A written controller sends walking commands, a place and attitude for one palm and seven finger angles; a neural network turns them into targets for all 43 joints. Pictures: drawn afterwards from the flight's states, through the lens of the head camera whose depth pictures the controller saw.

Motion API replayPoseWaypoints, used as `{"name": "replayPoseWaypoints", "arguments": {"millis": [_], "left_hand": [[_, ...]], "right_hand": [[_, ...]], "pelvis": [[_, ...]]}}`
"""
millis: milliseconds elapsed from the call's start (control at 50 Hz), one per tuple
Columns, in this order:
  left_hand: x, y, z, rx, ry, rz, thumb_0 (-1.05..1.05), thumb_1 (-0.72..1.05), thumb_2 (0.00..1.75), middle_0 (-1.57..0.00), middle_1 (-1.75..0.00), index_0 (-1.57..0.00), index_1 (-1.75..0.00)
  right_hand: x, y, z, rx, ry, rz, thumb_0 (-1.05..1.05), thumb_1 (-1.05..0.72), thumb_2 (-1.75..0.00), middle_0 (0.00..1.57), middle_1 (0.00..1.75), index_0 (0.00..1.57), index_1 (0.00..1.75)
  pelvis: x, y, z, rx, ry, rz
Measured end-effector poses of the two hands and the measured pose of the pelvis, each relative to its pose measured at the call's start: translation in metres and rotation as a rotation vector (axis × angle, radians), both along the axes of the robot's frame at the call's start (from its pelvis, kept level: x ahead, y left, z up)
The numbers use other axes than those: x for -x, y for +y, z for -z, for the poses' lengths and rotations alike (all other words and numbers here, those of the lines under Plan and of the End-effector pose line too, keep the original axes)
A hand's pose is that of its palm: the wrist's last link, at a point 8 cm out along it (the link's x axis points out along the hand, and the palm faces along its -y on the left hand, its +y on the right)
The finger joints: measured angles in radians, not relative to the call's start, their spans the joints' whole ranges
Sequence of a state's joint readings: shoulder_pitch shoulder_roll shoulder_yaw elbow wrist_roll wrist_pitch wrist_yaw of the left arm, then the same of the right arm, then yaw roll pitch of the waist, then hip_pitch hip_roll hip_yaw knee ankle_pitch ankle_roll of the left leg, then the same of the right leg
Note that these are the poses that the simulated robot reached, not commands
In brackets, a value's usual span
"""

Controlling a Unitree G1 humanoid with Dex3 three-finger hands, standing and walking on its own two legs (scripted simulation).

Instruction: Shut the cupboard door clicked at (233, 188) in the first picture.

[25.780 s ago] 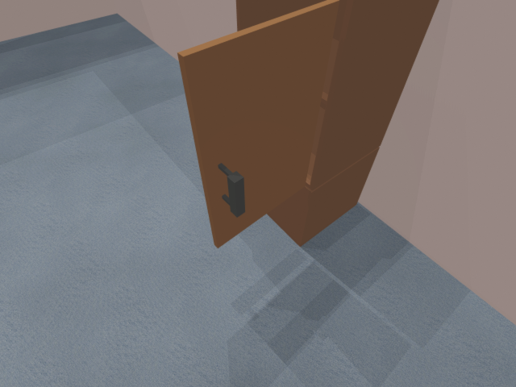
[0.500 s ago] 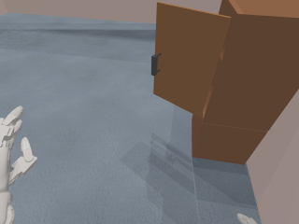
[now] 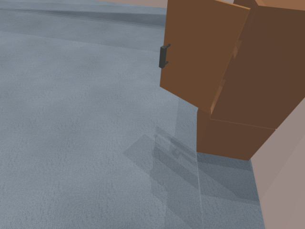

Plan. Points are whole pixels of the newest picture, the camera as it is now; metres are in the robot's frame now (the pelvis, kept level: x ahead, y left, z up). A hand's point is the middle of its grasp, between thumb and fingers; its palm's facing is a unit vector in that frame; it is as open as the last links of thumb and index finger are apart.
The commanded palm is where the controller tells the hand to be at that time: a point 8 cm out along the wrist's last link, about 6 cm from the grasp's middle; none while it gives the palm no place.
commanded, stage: let the arm hang, fingers relaxed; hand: left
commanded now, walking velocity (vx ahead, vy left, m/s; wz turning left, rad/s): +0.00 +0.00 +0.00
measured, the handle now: (165, 55) +1.02 -0.01 -0.08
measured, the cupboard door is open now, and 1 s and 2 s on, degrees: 60 60 60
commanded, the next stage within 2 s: look to check the result in 0.56 s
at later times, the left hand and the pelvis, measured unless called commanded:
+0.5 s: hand out of the picture +0.00 +0.18 -0.18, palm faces +0.01 -0.99 -0.17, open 7.4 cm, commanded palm none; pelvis +0.00 +0.01 +0.00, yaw -1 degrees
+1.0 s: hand out of the picture +0.02 +0.21 -0.17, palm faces -0.01 -0.97 -0.24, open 7.4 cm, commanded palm none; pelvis +0.01 +0.01 +0.00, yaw -1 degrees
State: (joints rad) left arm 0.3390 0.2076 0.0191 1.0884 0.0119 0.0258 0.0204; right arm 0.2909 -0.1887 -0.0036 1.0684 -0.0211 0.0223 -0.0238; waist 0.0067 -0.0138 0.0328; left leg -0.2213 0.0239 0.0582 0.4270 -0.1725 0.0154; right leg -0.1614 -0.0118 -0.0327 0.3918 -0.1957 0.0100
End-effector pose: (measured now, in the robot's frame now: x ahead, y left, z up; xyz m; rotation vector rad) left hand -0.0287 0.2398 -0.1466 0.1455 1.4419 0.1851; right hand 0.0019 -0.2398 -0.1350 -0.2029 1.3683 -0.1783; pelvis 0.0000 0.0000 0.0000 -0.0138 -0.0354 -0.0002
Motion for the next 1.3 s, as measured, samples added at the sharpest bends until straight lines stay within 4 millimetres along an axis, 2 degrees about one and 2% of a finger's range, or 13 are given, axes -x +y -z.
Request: {"name": "replayPoseWaypoints", "arguments": {"millis": [80, 160, 340, 500, 740, 880, 1300], "left_hand": [[0.011, 0.004, -0.001, 0.001, 0.043, -0.001, -0.01, 0.92, 0.90, -0.20, -0.30, -0.20, -0.30], [0.012, 0.003, -0.001, 0.008, 0.052, 0.003, 0.00, 0.91, 0.90, -0.20, -0.30, -0.19, -0.30], [-0.009, -0.005, 0.002, 0.031, 0.000, 0.021, 0.00, 0.91, 0.90, -0.20, -0.30, -0.20, -0.30], [-0.027, -0.010, 0.002, 0.039, -0.043, 0.036, 0.00, 0.91, 0.90, -0.20, -0.30, -0.20, -0.30], [-0.031, -0.001, 0.000, 0.016, -0.031, 0.044, 0.00, 0.91, 0.90, -0.20, -0.30, -0.20, -0.30], [-0.037, 0.009, -0.004, -0.011, -0.027, 0.052, 0.00, 0.91, 0.90, -0.20, -0.30, -0.20, -0.30], [-0.098, 0.032, -0.018, -0.075, -0.140, 0.092, 0.00, 0.90, 0.90, -0.20, -0.30, -0.20, -0.30]], "right_hand": [[0.013, 0.008, 0.002, -0.011, 0.036, 0.020, 0.00, -0.92, -0.90, 0.20, 0.30, 0.20, 0.30], [0.020, 0.019, 0.005, -0.029, 0.052, 0.034, 0.01, -0.91, -0.90, 0.20, 0.30, 0.20, 0.30], [0.019, 0.037, 0.009, -0.063, 0.032, 0.056, 0.01, -0.91, -0.90, 0.20, 0.30, 0.20, 0.30], [0.013, 0.039, 0.010, -0.069, 0.011, 0.065, 0.00, -0.91, -0.90, 0.20, 0.30, 0.21, 0.30], [0.010, 0.023, 0.007, -0.038, 0.023, 0.066, 0.00, -0.91, -0.90, 0.20, 0.30, 0.20, 0.30], [0.002, 0.008, 0.004, -0.012, 0.019, 0.056, 0.00, -0.91, -0.90, 0.20, 0.30, 0.20, 0.30], [-0.065, -0.029, -0.009, 0.050, -0.091, -0.012, 0.01, -0.91, -0.90, 0.20, 0.30, 0.21, 0.30]], "pelvis": [[-0.001, 0.005, -0.001, -0.002, -0.005, 0.005], [-0.001, 0.010, -0.001, -0.005, -0.005, 0.010], [-0.003, 0.015, 0.000, -0.010, -0.007, 0.018], [-0.005, 0.015, 0.000, -0.011, -0.005, 0.022], [-0.008, 0.012, -0.001, -0.011, -0.005, 0.025], [-0.011, 0.010, -0.001, -0.011, -0.005, 0.026], [-0.024, 0.004, -0.004, -0.011, -0.002, 0.016]]}}
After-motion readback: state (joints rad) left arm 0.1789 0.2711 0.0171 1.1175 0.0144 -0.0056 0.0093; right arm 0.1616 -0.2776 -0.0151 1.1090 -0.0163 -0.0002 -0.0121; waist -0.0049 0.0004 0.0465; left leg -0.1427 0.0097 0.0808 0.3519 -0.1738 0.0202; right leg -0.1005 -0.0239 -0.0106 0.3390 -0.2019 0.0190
